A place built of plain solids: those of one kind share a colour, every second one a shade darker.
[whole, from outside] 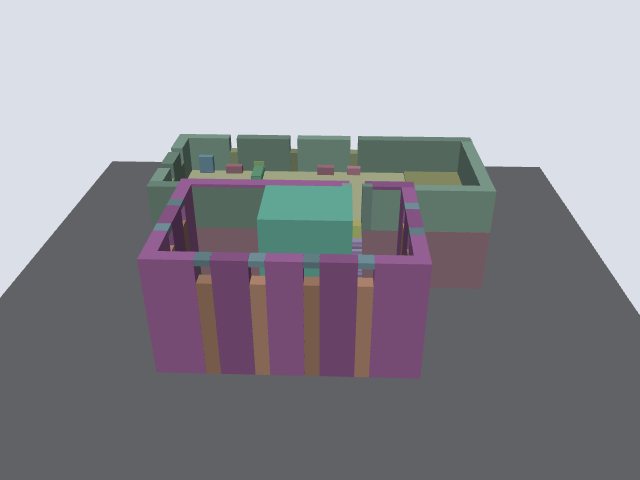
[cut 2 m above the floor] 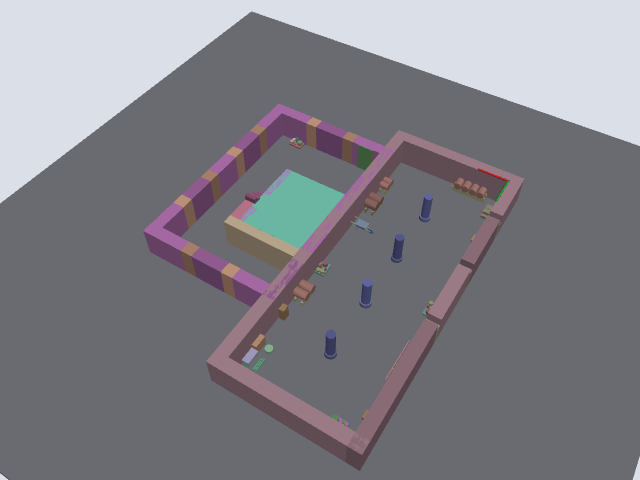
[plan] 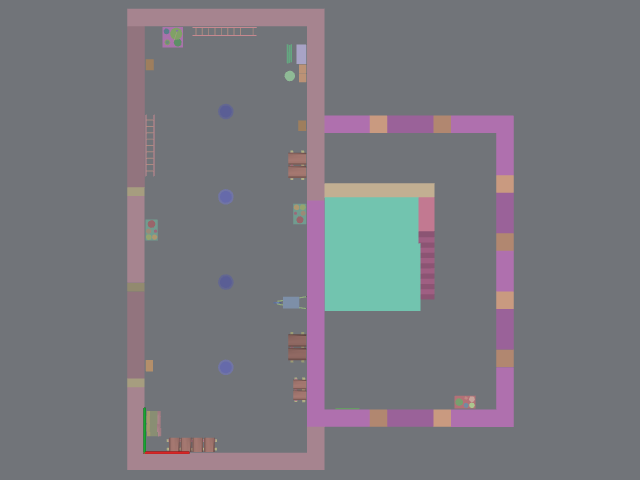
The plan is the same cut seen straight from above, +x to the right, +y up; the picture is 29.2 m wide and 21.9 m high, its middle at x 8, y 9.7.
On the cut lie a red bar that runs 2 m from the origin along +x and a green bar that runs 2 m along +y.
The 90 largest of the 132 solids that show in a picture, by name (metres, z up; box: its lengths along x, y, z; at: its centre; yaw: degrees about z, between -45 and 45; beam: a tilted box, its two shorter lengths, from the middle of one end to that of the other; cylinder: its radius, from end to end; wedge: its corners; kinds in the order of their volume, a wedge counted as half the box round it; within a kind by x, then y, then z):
{
 "wall_vestibule_1": {"box": [0.8, 10.33, 7.5], "at": [7.81, 6.34, 3.45]},
 "wall_vestibule_2": {"box": [0.8, 2.95, 7.5], "at": [7.81, 13.91, 3.45]},
 "wall_vestibule_3": {"box": [2.86, 0.8, 7.5], "at": [8.84, 1.57, 3.45]},
 "wall_vestibule_4": {"box": [2.86, 0.8, 7.5], "at": [8.84, 14.98, 3.45]},
 "wall_vestibule_5": {"box": [2.11, 0.8, 7.5], "at": [12.12, 1.57, 3.45]},
 "wall_vestibule_6": {"box": [2.11, 0.8, 7.5], "at": [12.12, 14.98, 3.45]},
 "wall_vestibule_7": {"box": [2.86, 0.8, 7.5], "at": [15.41, 1.57, 3.45]},
 "wall_vestibule_8": {"box": [2.86, 0.8, 7.5], "at": [15.41, 14.98, 3.45]},
 "wall_vestibule_9": {"box": [0.8, 2.73, 7.5], "at": [16.44, 2.54, 3.45]},
 "wall_vestibule_10": {"box": [0.8, 1.85, 7.5], "at": [16.44, 5.63, 3.45]},
 "wall_vestibule_11": {"box": [0.8, 1.85, 7.5], "at": [16.44, 8.28, 3.45]},
 "wall_vestibule_12": {"box": [0.8, 1.85, 7.5], "at": [16.44, 10.93, 3.45]},
 "wall_vestibule_13": {"box": [0.8, 2.73, 7.5], "at": [16.44, 14.02, 3.45]},
 "wall_undercroft_1": {"box": [0.8, 3.78, 4.49], "at": [-0.4, 1.09, 1.95]},
 "wall_undercroft_2": {"box": [0.8, 3.96, 4.49], "at": [-0.4, 5.36, 1.95]},
 "wall_undercroft_3": {"box": [0.8, 3.96, 4.49], "at": [-0.4, 9.72, 1.95]},
 "wall_undercroft_4": {"box": [0.8, 8.14, 4.49], "at": [-0.4, 16.18, 1.95]},
 "wall_undercroft_5": {"box": [9.01, 0.8, 4.49], "at": [3.71, -0.4, 1.95]},
 "wall_undercroft_6": {"box": [9.01, 0.8, 4.49], "at": [3.71, 19.85, 1.95]},
 "wall_undercroft_7": {"box": [0.8, 21.05, 4.49], "at": [7.81, 9.72, 1.95]},
 "wall_core_1": {"box": [4.38, 5.19, 7.25], "at": [10.4, 9.06, 3.58]},
 "wall_dorter_1": {"box": [0.8, 3.71, 2.8], "at": [-0.4, 1.05, 5.6]},
 "wall_dorter_2": {"box": [0.8, 3.81, 2.8], "at": [-0.4, 5.36, 5.6]},
 "wall_dorter_3": {"box": [0.8, 3.81, 2.8], "at": [-0.4, 9.72, 5.6]},
 "wall_dorter_4": {"box": [0.8, 8.07, 2.8], "at": [-0.4, 16.22, 5.6]},
 "wall_dorter_5": {"box": [2.8, 0.8, 2.8], "at": [0.6, -0.4, 5.6]},
 "wall_dorter_6": {"box": [2.0, 0.8, 2.8], "at": [3.71, -0.4, 5.6]},
 "wall_dorter_7": {"box": [9.01, 0.8, 2.8], "at": [3.71, 19.85, 5.6]},
 "wall_dorter_8": {"box": [2.8, 0.8, 2.8], "at": [6.81, -0.4, 5.6]},
 "wall_dorter_9": {"box": [0.8, 12.45, 2.8], "at": [7.81, 5.43, 5.6]},
 "wall_dorter_10": {"box": [0.8, 7.96, 2.8], "at": [7.81, 16.27, 5.6]},
 "floor_dorter_1": {"box": [7.41, 19.45, 0.4], "at": [3.71, 9.72, 4.3]},
 "wall_vestibule_under_light_1": {"box": [0.8, 0.8, 6.15], "at": [10.67, 1.57, 2.77]},
 "wall_vestibule_under_light_2": {"box": [0.8, 0.8, 6.15], "at": [10.67, 14.98, 2.77]},
 "wall_vestibule_under_light_3": {"box": [0.8, 0.8, 6.15], "at": [13.58, 1.57, 2.77]},
 "wall_vestibule_under_light_4": {"box": [0.8, 0.8, 6.15], "at": [13.58, 14.98, 2.77]},
 "wall_vestibule_under_light_5": {"box": [0.8, 0.8, 6.15], "at": [16.44, 4.3, 2.77]},
 "wall_vestibule_under_light_6": {"box": [0.8, 0.8, 6.15], "at": [16.44, 6.95, 2.77]},
 "wall_vestibule_under_light_7": {"box": [0.8, 0.8, 6.15], "at": [16.44, 9.61, 2.77]},
 "wall_vestibule_under_light_8": {"box": [0.8, 0.8, 6.15], "at": [16.44, 12.26, 2.77]},
 "wall_right_1": {"box": [0.45, 5.19, 7.5], "at": [12.36, 9.06, 3.45]},
 "mass_under_upper_1": {"box": [5.01, 0.64, 2.52], "at": [10.72, 11.97, 0.96]},
 "floor_dais_1": {"box": [7.41, 3.89, 0.13], "at": [3.71, 17.5, 4.57]},
 "wall_dorter_under_light_1": {"box": [0.8, 0.55, 1.75], "at": [-0.4, 3.18, 5.08]},
 "wall_dorter_under_light_2": {"box": [0.8, 0.55, 1.75], "at": [-0.4, 7.54, 5.08]},
 "wall_dorter_under_light_3": {"box": [0.8, 0.55, 1.75], "at": [-0.4, 11.91, 5.08]},
 "wall_dorter_under_light_4": {"box": [0.7, 0.8, 1.75], "at": [2.35, -0.4, 5.08]},
 "mass_under_head_1": {"box": [0.73, 1.58, 2.52], "at": [12.86, 10.86, 0.96]},
 "pier_undercroft_1": {"cylinder": 0.27, "from": [3.71, 3.89, 0.27], "to": [3.71, 3.89, 2.41]},
 "pier_undercroft_2": {"cylinder": 0.27, "from": [3.71, 7.78, 0.23], "to": [3.71, 7.78, 2.41]},
 "pier_undercroft_3": {"cylinder": 0.27, "from": [3.71, 11.67, 0.27], "to": [3.71, 11.67, 2.41]},
 "pier_undercroft_4": {"cylinder": 0.27, "from": [3.71, 15.56, 0.27], "to": [3.71, 15.56, 2.41]},
 "wall_vestibule_over_light_1": {"box": [0.8, 0.8, 0.35], "at": [10.67, 1.57, 7.03]},
 "wall_vestibule_over_light_2": {"box": [0.8, 0.8, 0.35], "at": [10.67, 14.98, 7.03]},
 "wall_vestibule_over_light_3": {"box": [0.8, 0.8, 0.35], "at": [13.58, 1.57, 7.03]},
 "wall_vestibule_over_light_4": {"box": [0.8, 0.8, 0.35], "at": [13.58, 14.98, 7.03]},
 "wall_vestibule_over_light_5": {"box": [0.8, 0.8, 0.35], "at": [16.44, 4.3, 7.03]},
 "wall_vestibule_over_light_6": {"box": [0.8, 0.8, 0.35], "at": [16.44, 6.95, 7.03]},
 "wall_vestibule_over_light_7": {"box": [0.8, 0.8, 0.35], "at": [16.44, 9.61, 7.03]},
 "wall_vestibule_over_light_8": {"box": [0.8, 0.8, 0.35], "at": [16.44, 12.26, 7.03]},
 "wall_undercroft_under_light_1": {"box": [0.8, 0.4, 1.75], "at": [-0.4, 3.18, 0.57]},
 "wall_undercroft_under_light_2": {"box": [0.8, 0.4, 1.75], "at": [-0.4, 7.54, 0.57]},
 "wall_undercroft_under_light_3": {"box": [0.8, 0.4, 1.75], "at": [-0.4, 11.91, 0.57]},
 "chest_dorter_1": {"box": [0.48, 0.95, 0.52], "at": [0.27, 11.91, 4.76]},
 "chest_dorter_2": {"box": [0.5, 1.19, 0.56], "at": [0.28, 3.21, 4.78]},
 "chest_dorter_3": {"box": [0.54, 1.21, 0.58], "at": [0.3, 9.87, 4.79]},
 "wall_wallhead_1": {"box": [0.45, 0.6, 3.0], "at": [7.99, 12.59, 5.7]},
 "aumbry_carcase_dorter_1": {"box": [0.45, 1.01, 1.16], "at": [0.26, 1.2, 5.17]},
 "bed_frame_dorter_1": {"box": [1.94, 0.77, 0.35], "at": [1.0, 5.0, 4.68]},
 "pier_undercroft_base_1": {"cylinder": 0.35, "from": [3.71, 3.89, 0.0], "to": [3.71, 3.89, 0.27]},
 "pier_undercroft_base_2": {"cylinder": 0.35, "from": [3.71, 7.78, 0.0], "to": [3.71, 7.78, 0.23]},
 "pier_undercroft_base_3": {"cylinder": 0.35, "from": [3.71, 11.67, 0.0], "to": [3.71, 11.67, 0.27]},
 "pier_undercroft_base_4": {"cylinder": 0.35, "from": [3.71, 15.56, 0.0], "to": [3.71, 15.56, 0.27]},
 "floor_head_the_stone_1": {"box": [1.54, 0.73, 0.3], "at": [8.98, 11.92, 4.35]},
 "threshold_wall_head_1": {"box": [0.8, 1.33, 0.3], "at": [7.81, 11.97, 4.35]},
 "treadb_1": {"wedge": [[12.49, 6.98, -0.3], [12.49, 6.98, 0.18], [12.49, 7.26, -0.3], [12.49, 7.26, 0.2], [13.22, 6.99, -0.3], [13.22, 6.99, 0.19], [13.22, 7.26, -0.3], [13.22, 7.26, 0.2]]},
 "treadb_2": {"wedge": [[12.49, 7.46, 0.09], [12.49, 7.46, 0.58], [12.49, 7.73, 0.09], [12.49, 7.73, 0.59], [13.22, 7.46, 0.09], [13.22, 7.46, 0.58], [13.22, 7.74, 0.09], [13.22, 7.74, 0.59]]},
 "treadb_3": {"wedge": [[12.49, 8.64, 0.98], [12.49, 8.64, 1.47], [12.49, 8.92, 0.98], [12.49, 8.92, 1.48], [13.22, 8.64, 0.98], [13.22, 8.64, 1.46], [13.22, 8.92, 0.98], [13.22, 8.92, 1.47]]},
 "treadb_4": {"wedge": [[12.49, 9.35, 1.49], [12.49, 9.35, 1.99], [12.49, 9.63, 1.49], [12.49, 9.63, 2.0], [13.22, 9.35, 1.49], [13.22, 9.35, 1.99], [13.22, 9.63, 1.49], [13.22, 9.63, 2.0]]},
 "pot_plinth_undercroft_1": {"box": [0.57, 0.97, 0.17], "at": [0.32, 10.15, 0.04]},
 "pot_plinth_undercroft_2": {"box": [0.6, 0.94, 0.17], "at": [7.08, 10.89, 0.04]},
 "tub_stand_undercroft_1": {"box": [0.94, 0.94, 0.17], "at": [1.28, 18.95, 0.04]},
 "bed_pallet_dorter_1": {"box": [1.82, 0.71, 0.11], "at": [1.03, 5.0, 4.91]},
 "door_leaf_far_1": {"box": [1.1, 0.06, 2.15], "at": [9.26, 2.01, 1.02]},
 "tread_1": {"wedge": [[9.74, 11.55, 4.05], [9.74, 11.55, 4.5], [9.74, 12.29, 4.05], [9.74, 12.29, 4.5], [10.2, 11.55, 4.05], [10.2, 11.55, 4.5], [10.2, 12.29, 4.05], [10.2, 12.29, 4.5]]},
 "tread_2": {"wedge": [[10.4, 11.55, 3.68], [10.4, 11.55, 4.18], [10.4, 12.29, 3.68], [10.4, 12.29, 4.18], [10.68, 11.55, 3.68], [10.68, 11.55, 4.17], [10.68, 12.29, 3.68], [10.68, 12.29, 4.17]]},
 "crate_undercroft_1": {"box": [0.34, 0.53, 0.32], "at": [0.21, 3.96, 0.11]},
 "crate_undercroft_2": {"box": [0.37, 0.5, 0.34], "at": [0.23, 17.69, 0.12]},
 "stillage_front_undercroft_1": {"box": [2.29, 0.13, 0.4], "at": [2.15, 0.54, 0.15]},
 "pot_plinth_vestibule_1": {"box": [0.96, 0.59, 0.17], "at": [14.62, 2.3, 0.04]}
}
